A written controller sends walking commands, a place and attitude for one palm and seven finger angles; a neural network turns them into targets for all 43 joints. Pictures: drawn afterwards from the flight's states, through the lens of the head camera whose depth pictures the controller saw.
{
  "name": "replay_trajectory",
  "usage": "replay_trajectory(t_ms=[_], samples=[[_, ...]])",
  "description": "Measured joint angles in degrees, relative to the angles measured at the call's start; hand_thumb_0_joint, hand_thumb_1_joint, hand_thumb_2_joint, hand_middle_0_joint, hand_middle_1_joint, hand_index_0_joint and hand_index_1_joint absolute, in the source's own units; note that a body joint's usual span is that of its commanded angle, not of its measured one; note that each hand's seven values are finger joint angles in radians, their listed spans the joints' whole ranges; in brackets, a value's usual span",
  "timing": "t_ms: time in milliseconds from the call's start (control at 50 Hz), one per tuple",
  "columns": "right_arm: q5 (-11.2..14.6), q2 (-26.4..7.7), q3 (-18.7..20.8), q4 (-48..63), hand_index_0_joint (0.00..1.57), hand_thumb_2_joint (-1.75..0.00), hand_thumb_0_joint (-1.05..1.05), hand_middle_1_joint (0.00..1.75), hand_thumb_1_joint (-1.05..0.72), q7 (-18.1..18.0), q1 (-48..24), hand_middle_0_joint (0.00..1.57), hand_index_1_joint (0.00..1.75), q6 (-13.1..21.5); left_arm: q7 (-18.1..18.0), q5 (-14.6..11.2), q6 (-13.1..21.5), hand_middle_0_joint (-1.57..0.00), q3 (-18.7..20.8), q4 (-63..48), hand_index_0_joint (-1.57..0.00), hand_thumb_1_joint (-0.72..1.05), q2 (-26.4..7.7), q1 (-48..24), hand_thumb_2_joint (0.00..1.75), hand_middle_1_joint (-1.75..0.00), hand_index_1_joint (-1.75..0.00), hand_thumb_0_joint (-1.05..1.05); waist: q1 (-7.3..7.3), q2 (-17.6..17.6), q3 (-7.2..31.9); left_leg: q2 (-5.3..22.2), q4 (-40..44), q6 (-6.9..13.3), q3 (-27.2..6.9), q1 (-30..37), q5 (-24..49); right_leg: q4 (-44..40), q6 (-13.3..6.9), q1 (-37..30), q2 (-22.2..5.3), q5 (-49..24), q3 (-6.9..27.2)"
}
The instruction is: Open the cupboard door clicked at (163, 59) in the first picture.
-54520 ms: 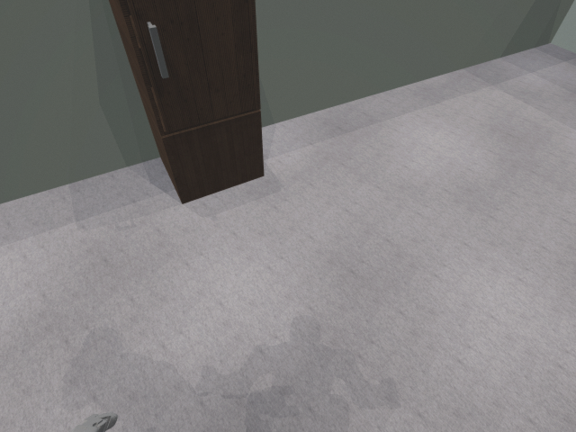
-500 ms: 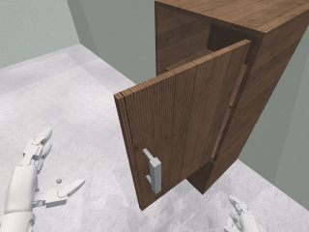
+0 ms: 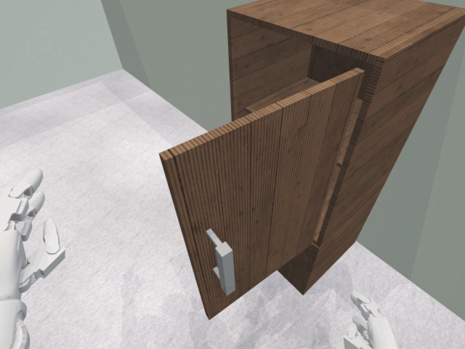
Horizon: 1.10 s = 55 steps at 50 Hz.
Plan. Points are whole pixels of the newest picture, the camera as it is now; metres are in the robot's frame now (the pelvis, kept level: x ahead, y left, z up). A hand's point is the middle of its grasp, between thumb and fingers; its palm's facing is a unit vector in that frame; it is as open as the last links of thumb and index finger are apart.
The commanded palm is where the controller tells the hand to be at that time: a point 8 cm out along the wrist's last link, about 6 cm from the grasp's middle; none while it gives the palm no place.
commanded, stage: draw the hand back to the body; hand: left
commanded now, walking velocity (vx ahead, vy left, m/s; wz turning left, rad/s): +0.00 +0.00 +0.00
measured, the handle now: (220, 262) +0.28 +0.07 -0.03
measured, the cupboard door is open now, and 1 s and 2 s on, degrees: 85 85 85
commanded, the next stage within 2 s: step back with the hand held close in 0.16 s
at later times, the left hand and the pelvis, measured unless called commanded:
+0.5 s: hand (58, 252) +0.19 +0.26 +0.15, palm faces +0.38 -0.79 -0.49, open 7.4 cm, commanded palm +0.13 +0.30 +0.17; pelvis -0.02 +0.00 +0.00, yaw -2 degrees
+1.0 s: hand out of the picture +0.09 +0.28 +0.15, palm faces +0.45 -0.76 -0.48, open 7.4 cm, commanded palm +0.03 +0.32 +0.17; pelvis -0.11 +0.02 -0.02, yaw +0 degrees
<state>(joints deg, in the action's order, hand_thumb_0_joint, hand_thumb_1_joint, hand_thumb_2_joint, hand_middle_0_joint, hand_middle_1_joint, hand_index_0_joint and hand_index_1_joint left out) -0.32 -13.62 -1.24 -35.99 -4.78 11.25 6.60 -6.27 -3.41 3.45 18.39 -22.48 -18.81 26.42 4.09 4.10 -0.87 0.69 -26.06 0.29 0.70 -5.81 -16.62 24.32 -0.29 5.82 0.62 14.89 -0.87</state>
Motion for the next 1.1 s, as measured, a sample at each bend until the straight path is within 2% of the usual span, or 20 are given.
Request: replay_trajectory(t_ms=[320, 420, 520, 680, 780, 960, 1060, 1100], samples=[[0.0, 0.4, 0.1, -1.1, 0.2, -0.9, 0.01, 0.3, -0.9, -0.1, -0.1, 0.21, 0.3, 0.4, 0.3, 0.2, 1.1, -0.21, 0.5, 0.8, -0.21, 0.88, -0.3, -0.6, 0.9, -0.3, -0.3, 0.02, -0.15, 0.3, -0.5, 0.8, 1.1, -0.6, 0.0, 0.8, 1.1, -1.7, -0.6, -1.1, 0.8, -1.4, -0.1], [-0.2, 0.0, 0.1, 0.7, 0.2, -0.9, 0.01, 0.3, -0.9, 0.2, -1.6, 0.21, 0.3, -2.0, 0.1, 1.0, 4.3, -0.21, 3.4, 0.9, -0.21, 0.88, -1.5, 0.6, 0.9, -0.3, -0.3, 0.02, -2.01, 0.2, 0.1, 1.3, 0.3, -0.5, 0.4, -2.8, 1.6, -2.5, -0.4, 2.1, 1.3, -3.1, 0.4], [0.1, -0.7, 1.3, 2.6, 0.2, -0.9, 0.01, 0.3, -0.9, -0.2, -2.2, 0.21, 0.3, -4.0, 0.0, 1.4, 4.7, -0.21, 3.0, -0.8, -0.21, 0.89, -2.7, 3.0, 0.9, -0.3, -0.3, 0.02, -3.28, -0.7, -0.5, 0.5, 1.1, 0.2, 1.8, -4.9, 3.1, -1.9, 0.3, 5.2, 0.5, -4.2, 1.7], [0.6, -0.2, 2.1, 4.0, 0.2, -0.9, 0.01, 0.3, -0.9, -0.6, -1.4, 0.21, 0.3, -5.6, -0.8, 1.6, 5.5, -0.22, 4.4, -4.3, -0.22, 0.88, -5.7, 5.4, 0.9, -0.3, -0.3, 0.02, -4.14, -2.9, -1.4, -0.3, -0.6, 1.0, 2.5, -8.3, 4.5, 0.3, 1.1, 8.9, -0.3, -5.6, 2.5], [0.6, 0.1, 1.7, 4.7, 0.2, -0.9, 0.01, 0.3, -0.9, -0.5, -0.3, 0.21, 0.3, -4.7, -1.4, 2.4, 6.7, -0.22, 5.6, -5.4, -0.22, 0.88, -5.7, 5.3, 0.9, -0.3, -0.3, 0.02, -3.98, -3.6, -1.8, -0.6, -3.1, 1.7, 2.3, -10.8, 5.0, 2.5, 1.5, 11.2, -0.7, -6.2, 2.2], [0.2, 0.6, 1.0, 3.7, 0.2, -0.9, 0.01, 0.3, -0.9, -0.2, 1.3, 0.21, 0.3, -1.8, -2.5, 3.8, 8.6, -0.22, 6.0, -5.9, -0.22, 0.88, -3.2, 3.4, 0.9, -0.3, -0.3, 0.02, -3.38, -3.5, -2.4, -0.7, -9.7, 2.4, 1.2, -16.6, 1.6, 5.9, 1.6, 15.1, -0.6, -6.7, 1.5], [0.1, 1.4, 0.8, 3.4, 0.2, -0.9, 0.01, 0.3, -0.9, -0.2, 2.2, 0.21, 0.3, -0.3, -2.6, 4.3, 9.4, -0.22, 6.6, -7.0, -0.22, 0.88, -4.3, 1.6, 0.9, -0.3, -0.3, 0.02, -4.83, -3.8, -3.5, -1.0, -10.3, 2.7, 0.4, -18.5, 3.9, 10.3, 1.7, 16.4, 1.0, -4.9, 3.3], [0.1, 1.7, 0.9, 3.3, 0.2, -0.9, 0.01, 0.3, -0.9, -0.1, 2.9, 0.21, 0.3, 0.2, -2.4, 4.6, 10.1, -0.22, 7.6, -7.3, -0.22, 0.88, -5.5, 1.5, 0.9, -0.3, -0.3, 0.02, -5.38, -3.7, -3.3, -0.3, -11.4, 2.9, 0.9, -19.9, 4.8, 13.1, 1.6, 15.6, 1.9, -1.3, 3.9]])
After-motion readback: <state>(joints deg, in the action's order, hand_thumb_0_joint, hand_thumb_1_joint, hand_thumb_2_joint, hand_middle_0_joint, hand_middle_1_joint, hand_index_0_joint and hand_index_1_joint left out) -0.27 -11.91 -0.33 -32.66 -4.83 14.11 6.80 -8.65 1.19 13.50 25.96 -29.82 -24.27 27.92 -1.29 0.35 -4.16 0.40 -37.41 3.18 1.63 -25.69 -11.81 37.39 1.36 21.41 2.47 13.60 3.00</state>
